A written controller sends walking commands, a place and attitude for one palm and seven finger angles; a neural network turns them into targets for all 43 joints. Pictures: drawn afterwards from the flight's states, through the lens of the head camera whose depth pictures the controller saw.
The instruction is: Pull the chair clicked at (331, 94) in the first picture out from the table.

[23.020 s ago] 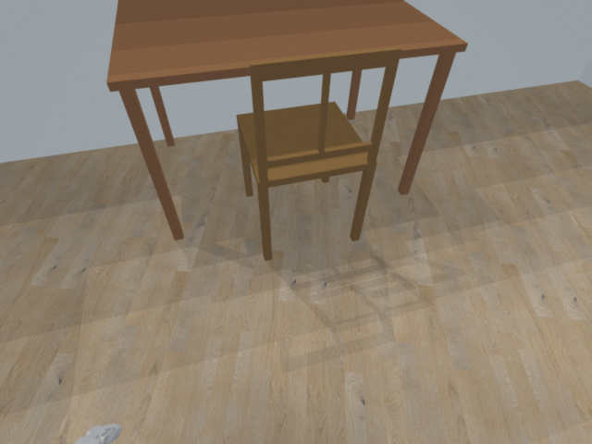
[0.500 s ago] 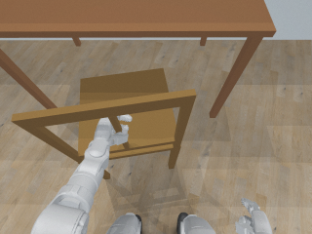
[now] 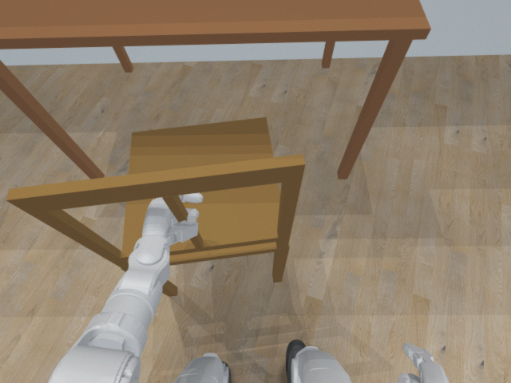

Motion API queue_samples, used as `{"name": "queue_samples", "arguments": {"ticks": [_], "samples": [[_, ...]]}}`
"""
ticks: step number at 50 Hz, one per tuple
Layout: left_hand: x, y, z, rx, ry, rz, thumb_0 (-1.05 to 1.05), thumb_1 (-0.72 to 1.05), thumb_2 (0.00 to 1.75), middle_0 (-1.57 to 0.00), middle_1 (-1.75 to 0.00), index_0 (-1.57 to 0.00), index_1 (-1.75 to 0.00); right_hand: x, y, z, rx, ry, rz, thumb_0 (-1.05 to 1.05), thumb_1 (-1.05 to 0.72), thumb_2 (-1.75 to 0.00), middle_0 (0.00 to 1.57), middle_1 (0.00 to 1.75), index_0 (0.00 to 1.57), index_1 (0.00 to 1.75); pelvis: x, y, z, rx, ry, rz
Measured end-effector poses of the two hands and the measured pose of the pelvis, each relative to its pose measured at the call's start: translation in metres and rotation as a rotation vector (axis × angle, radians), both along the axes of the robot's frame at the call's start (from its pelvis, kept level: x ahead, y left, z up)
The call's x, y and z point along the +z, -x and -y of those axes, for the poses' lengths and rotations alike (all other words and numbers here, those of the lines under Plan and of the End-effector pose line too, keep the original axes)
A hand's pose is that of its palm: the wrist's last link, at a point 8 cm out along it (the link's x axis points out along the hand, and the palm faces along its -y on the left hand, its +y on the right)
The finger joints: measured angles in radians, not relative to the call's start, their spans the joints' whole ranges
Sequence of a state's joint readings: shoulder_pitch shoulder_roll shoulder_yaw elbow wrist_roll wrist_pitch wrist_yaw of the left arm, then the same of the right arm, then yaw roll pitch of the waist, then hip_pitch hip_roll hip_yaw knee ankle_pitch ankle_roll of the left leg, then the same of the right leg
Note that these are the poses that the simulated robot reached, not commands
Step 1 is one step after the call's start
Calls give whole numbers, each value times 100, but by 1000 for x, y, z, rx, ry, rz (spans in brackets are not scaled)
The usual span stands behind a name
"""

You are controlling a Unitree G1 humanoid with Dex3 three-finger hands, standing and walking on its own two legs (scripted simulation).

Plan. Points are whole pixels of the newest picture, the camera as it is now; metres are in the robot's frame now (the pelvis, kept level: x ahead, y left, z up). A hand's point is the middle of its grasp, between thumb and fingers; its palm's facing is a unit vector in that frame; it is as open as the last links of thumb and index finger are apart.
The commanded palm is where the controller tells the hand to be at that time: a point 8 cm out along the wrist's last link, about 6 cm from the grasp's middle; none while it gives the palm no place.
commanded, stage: step backward, pulling the chair out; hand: left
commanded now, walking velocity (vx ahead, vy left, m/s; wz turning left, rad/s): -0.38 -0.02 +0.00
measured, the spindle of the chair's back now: (186, 222) +0.39 +0.13 -0.11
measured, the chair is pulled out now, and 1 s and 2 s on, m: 0.26 0.44 0.59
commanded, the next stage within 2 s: stop walking, hand still on the chair in 1.30 s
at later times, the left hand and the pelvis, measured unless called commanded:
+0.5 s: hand (182, 289) +0.26 +0.12 -0.06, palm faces -0.07 -0.98 -0.20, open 5.0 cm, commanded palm +0.25 +0.18 -0.07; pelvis -0.10 +0.01 -0.01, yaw +1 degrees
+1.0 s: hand (187, 332) +0.19 +0.11 -0.06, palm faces -0.03 -0.98 -0.21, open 5.0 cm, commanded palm +0.17 +0.16 -0.07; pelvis -0.18 +0.00 +0.01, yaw +1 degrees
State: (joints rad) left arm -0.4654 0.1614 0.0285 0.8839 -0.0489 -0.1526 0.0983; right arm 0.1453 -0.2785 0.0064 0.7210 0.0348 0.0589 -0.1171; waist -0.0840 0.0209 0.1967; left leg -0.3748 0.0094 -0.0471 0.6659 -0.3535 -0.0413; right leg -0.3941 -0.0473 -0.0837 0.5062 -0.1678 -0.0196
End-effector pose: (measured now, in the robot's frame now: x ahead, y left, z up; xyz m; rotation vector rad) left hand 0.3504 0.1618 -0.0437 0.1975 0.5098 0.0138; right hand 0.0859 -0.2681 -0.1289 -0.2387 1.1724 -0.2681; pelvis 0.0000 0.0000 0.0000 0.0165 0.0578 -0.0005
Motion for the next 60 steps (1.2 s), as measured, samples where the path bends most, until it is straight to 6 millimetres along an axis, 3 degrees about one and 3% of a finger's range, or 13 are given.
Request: {"name": "queue_samples", "arguments": {"ticks": [4, 9, 17, 21, 28, 34, 38, 42, 47, 51, 55, 60], "samples": [[0, 14, -2, -28, 3, 0, 3, 75, 81, -28, -120, -50, -145, 5, 10, 5, 0, 53, 8, 1, -91, -89, 20, 30, 20, 29, -3, 20, -9, 14, 7, 7], [0, 36, -5, -51, 1, 13, 2, 75, 81, -28, -121, -50, -145, 14, 23, -3, -3, 50, 63, 1, -91, -89, 20, 30, 20, 29, -5, 45, -10, -20, -5, 24], [-1, 80, -7, -21, -20, 35, 2, 74, 83, -32, -121, -50, -145, -4, 52, -20, -20, -49, 112, 0, -91, -89, 20, 30, 20, 30, -14, 69, -1, -31, -7, 45], [0, 98, -8, -9, -15, 18, 2, 74, 84, -31, -120, -50, -145, -6, 75, -24, -6, -53, 75, 0, -91, -89, 20, 30, 20, 30, -10, 83, -6, -12, -12, 36], [0, 117, -14, -39, -1, 8, 2, 74, 84, -30, -124, -50, -145, 0, 115, -28, 24, -1, 28, 1, -91, -89, 20, 30, 20, 30, -9, 105, -17, 3, 7, 29], [2, 129, -15, -3, -1, -16, 3, 75, 83, -30, -121, -50, -145, -3, 138, -33, 32, -65, -16, 1, -91, -89, 20, 30, 20, 30, -1, 119, -5, -13, 32, 27], [2, 135, -12, 19, -29, -6, 2, 73, 83, -34, -121, -50, -145, -13, 149, -24, 35, -107, -22, 0, -91, -89, 20, 30, 20, 30, -3, 133, 10, -22, 49, 33], [3, 146, -6, 35, -32, -16, 2, 73, 82, -34, -119, -50, -145, -9, 160, -7, -7, -92, -10, 1, -91, -89, 20, 30, 20, 30, 3, 152, 16, -24, 17, 30], [5, 163, 2, 28, -28, -34, 2, 74, 80, -32, -118, -50, -145, 4, 166, 15, -8, -19, 25, 1, -91, -89, 20, 30, 20, 30, 8, 170, 10, -5, -35, 11], [5, 179, 4, 0, -16, -39, 1, 74, 79, -29, -120, -50, -145, 13, 170, 19, -8, 40, 48, 0, -91, -89, 20, 30, 20, 29, 7, 183, -4, 16, -42, -1], [4, 194, 1, -72, 1, -13, 0, 74, 80, -27, -123, -50, -145, 16, 177, 9, -3, 94, 65, 0, -91, -90, 20, 30, 20, 29, -2, 198, -23, 36, -4, -2], [4, 217, -5, -103, 16, 13, 0, 76, 80, -27, -126, -50, -145, 17, 193, -27, 15, 24, 77, 0, -91, -90, 19, 30, 20, 29, -4, 216, -26, -20, -13, 29]]}}
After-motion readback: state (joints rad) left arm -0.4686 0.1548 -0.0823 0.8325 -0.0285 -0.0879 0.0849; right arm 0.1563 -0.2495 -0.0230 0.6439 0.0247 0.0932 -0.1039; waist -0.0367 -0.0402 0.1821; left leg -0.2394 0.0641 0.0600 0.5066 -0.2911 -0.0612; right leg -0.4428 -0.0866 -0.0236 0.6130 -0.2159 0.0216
